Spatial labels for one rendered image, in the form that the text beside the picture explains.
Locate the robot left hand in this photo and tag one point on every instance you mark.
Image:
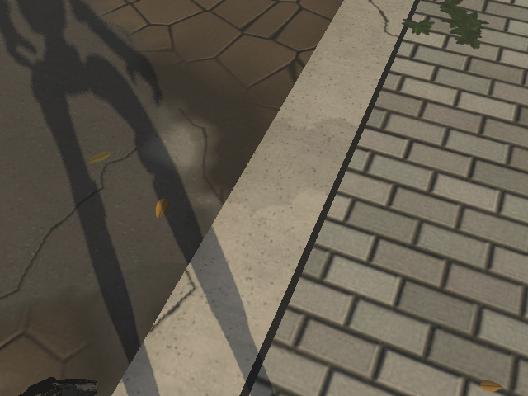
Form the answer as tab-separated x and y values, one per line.
62	387

